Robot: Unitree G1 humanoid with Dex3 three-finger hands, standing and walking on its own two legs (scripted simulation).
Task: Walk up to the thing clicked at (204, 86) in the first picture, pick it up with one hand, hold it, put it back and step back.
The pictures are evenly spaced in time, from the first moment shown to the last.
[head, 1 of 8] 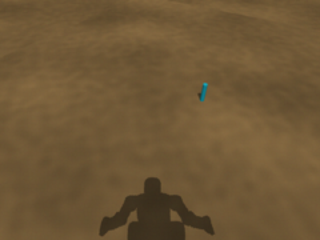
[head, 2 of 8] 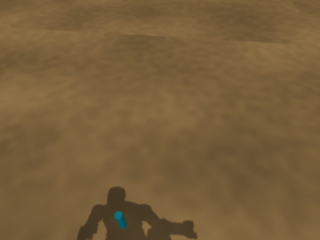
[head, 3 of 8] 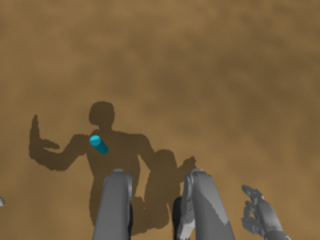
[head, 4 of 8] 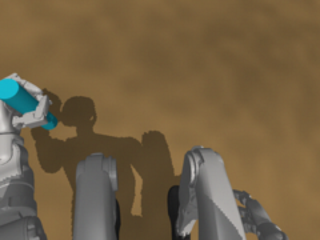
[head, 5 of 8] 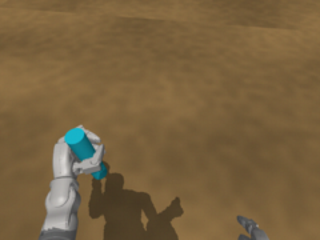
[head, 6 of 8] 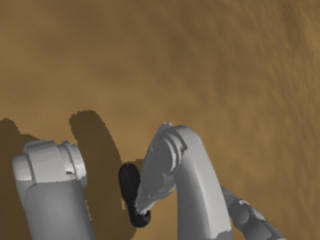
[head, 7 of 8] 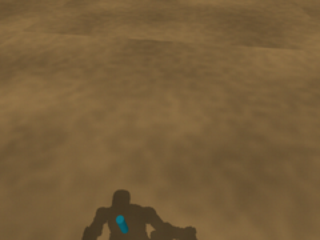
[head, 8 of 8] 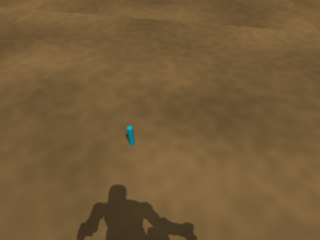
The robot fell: no
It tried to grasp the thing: yes
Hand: left
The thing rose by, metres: 0.68
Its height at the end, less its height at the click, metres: +0.00
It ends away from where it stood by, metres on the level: 0.01
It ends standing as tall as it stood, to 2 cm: yes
